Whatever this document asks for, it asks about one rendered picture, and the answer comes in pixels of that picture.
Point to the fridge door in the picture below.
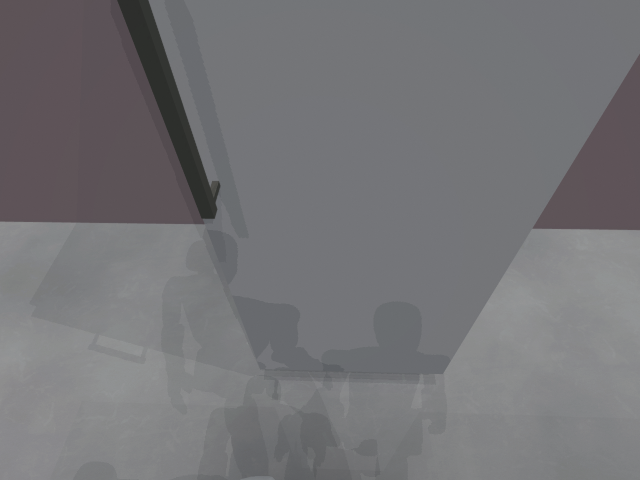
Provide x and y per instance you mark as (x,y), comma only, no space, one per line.
(381,162)

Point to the handle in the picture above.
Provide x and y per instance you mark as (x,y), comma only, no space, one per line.
(145,35)

